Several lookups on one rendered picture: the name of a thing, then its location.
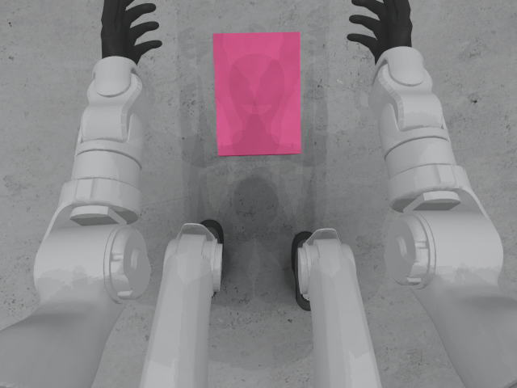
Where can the right robot hand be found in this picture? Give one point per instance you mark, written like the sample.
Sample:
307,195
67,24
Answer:
393,29

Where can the carton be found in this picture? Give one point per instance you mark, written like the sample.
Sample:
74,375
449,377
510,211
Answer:
257,93

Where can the left robot upper arm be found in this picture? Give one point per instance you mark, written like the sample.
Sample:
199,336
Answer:
85,276

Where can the left robot shin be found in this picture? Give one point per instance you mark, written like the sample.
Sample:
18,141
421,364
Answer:
189,228

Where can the left robot forearm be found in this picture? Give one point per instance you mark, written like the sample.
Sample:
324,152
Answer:
108,159

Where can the robot right foot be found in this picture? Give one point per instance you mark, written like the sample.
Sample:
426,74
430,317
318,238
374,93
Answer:
298,242

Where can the right robot upper arm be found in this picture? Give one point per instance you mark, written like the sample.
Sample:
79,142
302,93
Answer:
451,260

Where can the left robot hand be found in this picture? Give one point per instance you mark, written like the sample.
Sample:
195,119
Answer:
118,38

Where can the right robot forearm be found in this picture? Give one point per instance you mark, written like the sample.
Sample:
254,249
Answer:
423,174

